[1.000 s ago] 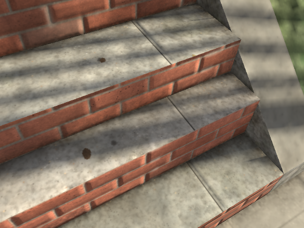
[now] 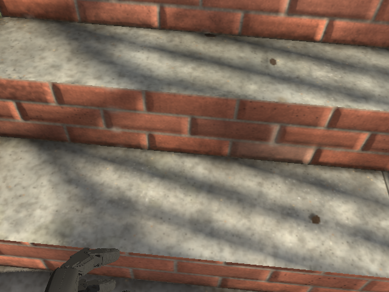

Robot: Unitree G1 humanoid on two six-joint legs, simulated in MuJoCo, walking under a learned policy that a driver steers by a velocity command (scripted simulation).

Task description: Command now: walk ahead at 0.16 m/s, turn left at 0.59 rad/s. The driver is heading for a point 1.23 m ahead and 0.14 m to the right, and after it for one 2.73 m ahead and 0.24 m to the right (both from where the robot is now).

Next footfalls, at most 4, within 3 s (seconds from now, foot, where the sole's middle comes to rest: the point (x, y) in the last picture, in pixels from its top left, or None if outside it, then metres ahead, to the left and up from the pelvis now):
0.40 right None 0.27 -0.14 -0.50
1.06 left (164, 209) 0.54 0.11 -0.33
1.62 right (238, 70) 0.82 -0.06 -0.11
2.08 left None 1.10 0.13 0.06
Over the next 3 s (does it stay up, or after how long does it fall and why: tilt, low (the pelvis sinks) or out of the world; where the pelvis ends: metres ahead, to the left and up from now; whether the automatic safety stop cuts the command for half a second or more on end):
stays up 1.23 -0.12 1.00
